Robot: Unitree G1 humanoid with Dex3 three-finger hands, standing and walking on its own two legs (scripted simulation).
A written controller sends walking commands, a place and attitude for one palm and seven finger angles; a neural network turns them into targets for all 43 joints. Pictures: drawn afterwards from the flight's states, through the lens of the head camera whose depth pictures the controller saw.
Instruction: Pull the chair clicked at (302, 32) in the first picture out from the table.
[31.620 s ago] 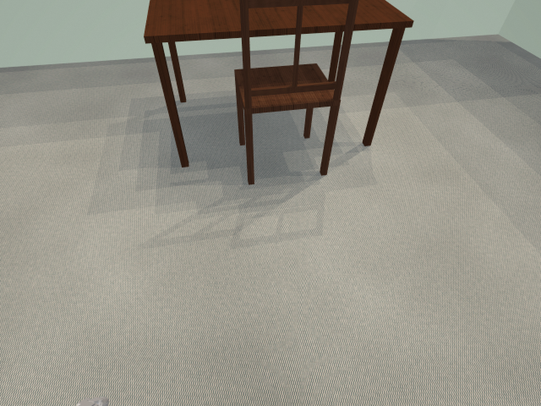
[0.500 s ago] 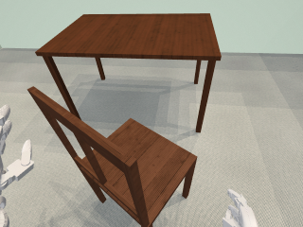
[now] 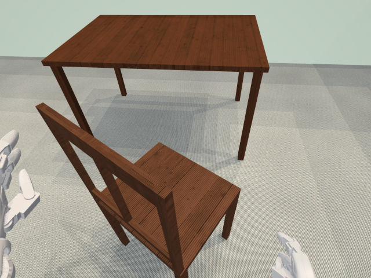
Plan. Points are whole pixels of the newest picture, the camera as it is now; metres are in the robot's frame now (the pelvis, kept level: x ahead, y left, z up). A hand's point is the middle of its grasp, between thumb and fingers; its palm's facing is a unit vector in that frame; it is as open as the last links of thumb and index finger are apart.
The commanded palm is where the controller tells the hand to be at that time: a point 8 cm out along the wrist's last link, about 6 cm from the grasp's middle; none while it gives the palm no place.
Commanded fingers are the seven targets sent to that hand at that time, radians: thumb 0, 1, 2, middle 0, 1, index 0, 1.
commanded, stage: step back with the hand held close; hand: left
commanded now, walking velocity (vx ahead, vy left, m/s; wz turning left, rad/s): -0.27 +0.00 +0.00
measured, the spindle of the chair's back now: (116, 193) +0.34 +0.25 -0.07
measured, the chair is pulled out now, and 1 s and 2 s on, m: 0.58 0.58 0.58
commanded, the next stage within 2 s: stop stepping back and stand still in 1.78 s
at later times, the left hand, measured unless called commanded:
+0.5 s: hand (24, 221) +0.15 +0.27 +0.15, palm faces +0.42 -0.76 -0.50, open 7.4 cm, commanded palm +0.10 +0.31 +0.18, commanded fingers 0.00 0.90 0.90 -0.20 -0.30 -0.20 -0.30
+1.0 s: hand (15, 237) +0.13 +0.26 +0.16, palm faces +0.44 -0.75 -0.49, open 7.4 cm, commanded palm +0.06 +0.30 +0.18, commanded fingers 0.00 0.90 0.90 -0.20 -0.30 -0.20 -0.30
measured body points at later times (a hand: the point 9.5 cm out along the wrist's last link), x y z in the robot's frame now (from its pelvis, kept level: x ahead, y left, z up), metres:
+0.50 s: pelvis -0.05 +0.01 -0.01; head -0.02 +0.00 +0.44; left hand +0.13 +0.31 +0.18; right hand +0.13 -0.23 -0.09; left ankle -0.05 +0.12 -0.74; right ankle +0.00 -0.13 -0.74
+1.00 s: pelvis -0.08 +0.00 -0.02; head -0.04 +0.01 +0.43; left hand +0.10 +0.30 +0.19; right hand +0.09 -0.23 -0.10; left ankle -0.05 +0.12 -0.74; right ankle +0.00 -0.13 -0.74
